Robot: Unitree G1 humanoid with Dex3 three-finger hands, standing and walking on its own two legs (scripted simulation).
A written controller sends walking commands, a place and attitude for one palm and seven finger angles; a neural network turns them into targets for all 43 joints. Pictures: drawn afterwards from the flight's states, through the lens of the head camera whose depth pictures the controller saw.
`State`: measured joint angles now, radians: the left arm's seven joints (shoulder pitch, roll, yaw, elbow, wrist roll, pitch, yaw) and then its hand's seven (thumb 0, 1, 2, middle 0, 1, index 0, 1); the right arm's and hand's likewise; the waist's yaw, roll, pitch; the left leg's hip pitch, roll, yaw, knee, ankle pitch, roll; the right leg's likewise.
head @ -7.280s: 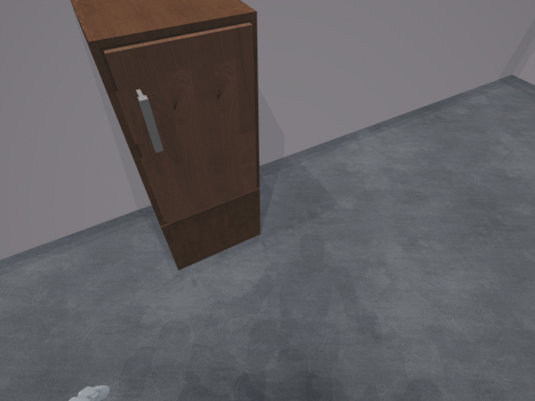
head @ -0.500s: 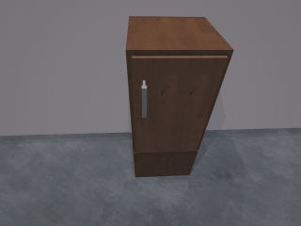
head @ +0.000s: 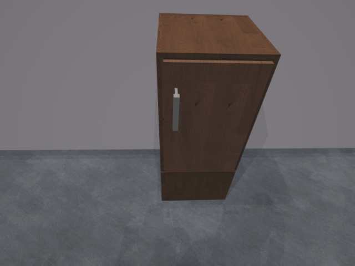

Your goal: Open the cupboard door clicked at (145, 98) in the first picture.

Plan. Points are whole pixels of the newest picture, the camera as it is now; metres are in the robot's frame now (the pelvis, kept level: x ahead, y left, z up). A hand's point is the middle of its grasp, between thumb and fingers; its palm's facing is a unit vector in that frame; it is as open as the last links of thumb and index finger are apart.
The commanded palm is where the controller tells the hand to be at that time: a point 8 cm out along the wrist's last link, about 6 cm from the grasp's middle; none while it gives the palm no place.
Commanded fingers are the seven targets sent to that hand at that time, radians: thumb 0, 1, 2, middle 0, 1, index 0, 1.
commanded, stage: shuffle to correct the standing spot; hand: left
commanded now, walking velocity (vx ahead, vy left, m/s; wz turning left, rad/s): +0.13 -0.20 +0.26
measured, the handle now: (175, 110) +0.63 +0.04 -0.01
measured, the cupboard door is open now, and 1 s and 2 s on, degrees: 0 0 0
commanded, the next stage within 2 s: come to a stop and stand still in 0.98 s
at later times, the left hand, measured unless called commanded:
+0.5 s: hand out of the picture +0.01 +0.08 -0.20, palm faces +0.15 -0.99 -0.07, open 7.4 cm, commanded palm none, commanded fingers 0.00 0.90 0.90 -0.20 -0.30 -0.20 -0.30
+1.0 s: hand out of the picture +0.17 +0.03 -0.19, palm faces +0.15 -0.97 -0.17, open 7.3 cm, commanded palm none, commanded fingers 0.00 0.90 0.90 -0.20 -0.30 -0.20 -0.30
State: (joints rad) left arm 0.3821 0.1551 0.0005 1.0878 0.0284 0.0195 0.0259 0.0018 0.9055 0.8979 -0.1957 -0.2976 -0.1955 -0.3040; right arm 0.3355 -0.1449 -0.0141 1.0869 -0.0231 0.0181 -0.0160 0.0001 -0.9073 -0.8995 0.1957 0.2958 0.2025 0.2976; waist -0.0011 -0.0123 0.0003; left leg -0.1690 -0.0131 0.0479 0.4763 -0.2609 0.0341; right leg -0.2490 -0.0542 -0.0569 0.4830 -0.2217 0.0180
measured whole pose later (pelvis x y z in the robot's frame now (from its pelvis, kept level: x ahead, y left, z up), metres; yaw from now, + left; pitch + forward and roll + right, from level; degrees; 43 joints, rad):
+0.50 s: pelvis +0.06 -0.05 -0.01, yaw +5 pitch -1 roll -1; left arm 0.40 0.11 0.03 1.05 0.03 0.05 0.00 0.00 0.91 0.90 -0.20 -0.30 -0.20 -0.30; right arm 0.30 -0.13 -0.04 1.06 -0.04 -0.02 -0.05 0.00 -0.91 -0.90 0.19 0.30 0.20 0.30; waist 0.00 -0.05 0.00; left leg -0.28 0.07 0.17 0.63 -0.33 0.04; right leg -0.32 -0.01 -0.13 0.76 -0.41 -0.04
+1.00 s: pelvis +0.13 -0.15 -0.02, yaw +8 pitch +0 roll -3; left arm 0.21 0.16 0.05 0.97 0.03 0.06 0.02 0.00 0.91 0.90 -0.20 -0.30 -0.20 -0.30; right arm 0.24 -0.21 -0.07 1.03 -0.02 0.02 -0.04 0.00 -0.91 -0.90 0.19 0.30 0.20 0.30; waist -0.02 0.01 0.07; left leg -0.37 0.07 0.15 0.79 -0.41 -0.02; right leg -0.32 -0.06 -0.15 0.61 -0.27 0.01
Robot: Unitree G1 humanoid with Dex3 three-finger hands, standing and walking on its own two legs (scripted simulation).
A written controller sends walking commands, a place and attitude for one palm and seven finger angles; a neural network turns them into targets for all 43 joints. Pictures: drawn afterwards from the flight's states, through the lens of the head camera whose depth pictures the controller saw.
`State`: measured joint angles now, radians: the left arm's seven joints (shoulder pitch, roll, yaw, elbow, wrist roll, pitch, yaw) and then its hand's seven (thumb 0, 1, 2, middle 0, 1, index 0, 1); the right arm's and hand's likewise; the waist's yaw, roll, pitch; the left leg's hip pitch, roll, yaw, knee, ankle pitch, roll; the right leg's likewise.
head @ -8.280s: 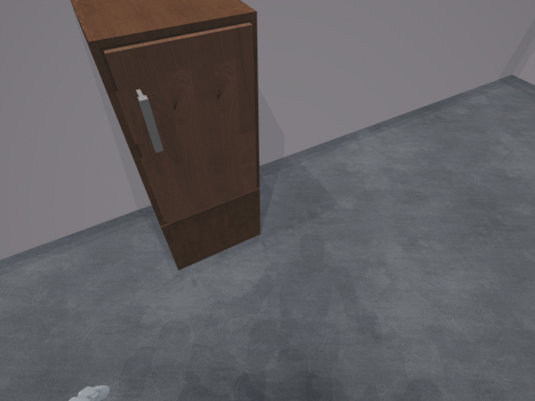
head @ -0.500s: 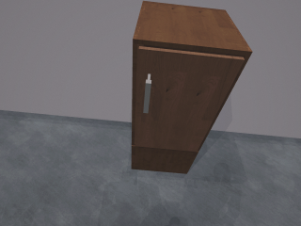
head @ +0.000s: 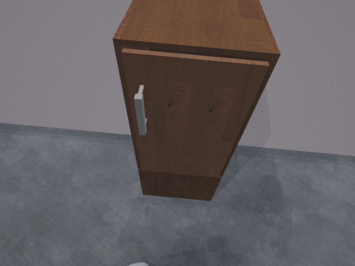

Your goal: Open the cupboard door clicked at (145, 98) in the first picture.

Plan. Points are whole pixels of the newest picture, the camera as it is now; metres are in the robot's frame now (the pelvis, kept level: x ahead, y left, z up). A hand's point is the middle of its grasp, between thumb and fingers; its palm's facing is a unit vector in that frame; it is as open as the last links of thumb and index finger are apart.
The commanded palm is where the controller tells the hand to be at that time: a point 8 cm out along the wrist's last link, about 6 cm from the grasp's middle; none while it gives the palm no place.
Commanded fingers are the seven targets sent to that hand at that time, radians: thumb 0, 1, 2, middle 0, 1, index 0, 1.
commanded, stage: come to a stop and stand still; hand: left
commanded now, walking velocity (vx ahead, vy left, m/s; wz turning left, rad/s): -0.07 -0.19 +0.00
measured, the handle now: (142, 111) +0.51 +0.13 +0.01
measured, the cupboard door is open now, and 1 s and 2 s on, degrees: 0 0 0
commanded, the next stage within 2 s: look again from close up in 1.24 s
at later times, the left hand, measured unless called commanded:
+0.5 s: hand out of the picture +0.04 +0.11 -0.15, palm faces +0.03 -0.97 -0.24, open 7.3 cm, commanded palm none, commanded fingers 0.00 0.90 0.90 -0.20 -0.30 -0.20 -0.30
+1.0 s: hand out of the picture +0.00 +0.16 -0.16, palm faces +0.01 -0.98 -0.19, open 7.4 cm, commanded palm none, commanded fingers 0.00 0.90 0.90 -0.20 -0.30 -0.20 -0.30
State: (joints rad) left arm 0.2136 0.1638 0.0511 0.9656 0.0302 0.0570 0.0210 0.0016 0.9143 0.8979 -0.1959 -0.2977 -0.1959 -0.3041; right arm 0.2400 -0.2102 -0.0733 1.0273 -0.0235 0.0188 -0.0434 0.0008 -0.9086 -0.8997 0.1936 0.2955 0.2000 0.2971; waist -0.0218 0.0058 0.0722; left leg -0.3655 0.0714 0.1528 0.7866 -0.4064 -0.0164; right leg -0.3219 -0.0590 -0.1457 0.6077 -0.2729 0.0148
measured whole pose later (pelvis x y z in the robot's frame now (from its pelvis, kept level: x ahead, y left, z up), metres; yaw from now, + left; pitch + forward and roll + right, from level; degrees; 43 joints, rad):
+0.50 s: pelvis +0.00 -0.07 +0.01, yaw -1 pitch -1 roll +0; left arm 0.25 0.14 0.03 0.99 0.03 0.01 0.04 0.00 0.92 0.90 -0.20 -0.30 -0.20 -0.30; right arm 0.18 -0.20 -0.07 1.01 -0.02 0.07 -0.01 0.00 -0.91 -0.90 0.19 0.30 0.20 0.30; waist 0.01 0.03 0.10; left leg -0.40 0.01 0.06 0.95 -0.49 -0.05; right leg -0.27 -0.10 -0.07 0.54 -0.26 0.04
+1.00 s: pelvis -0.03 -0.01 +0.02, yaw -2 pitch -1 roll +0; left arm 0.25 0.16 0.02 1.05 0.02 0.03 0.04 0.00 0.91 0.90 -0.19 -0.30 -0.19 -0.30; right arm 0.23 -0.16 -0.03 1.06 -0.01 0.02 -0.03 0.00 -0.93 -0.90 0.20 0.30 0.20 0.30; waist 0.00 -0.02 0.03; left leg -0.23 -0.05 0.13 0.46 -0.22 0.09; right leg -0.15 -0.05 -0.04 0.47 -0.29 0.02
